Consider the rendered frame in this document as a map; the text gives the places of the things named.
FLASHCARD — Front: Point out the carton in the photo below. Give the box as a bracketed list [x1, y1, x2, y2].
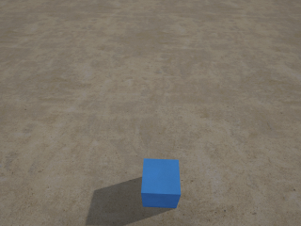
[141, 158, 182, 208]

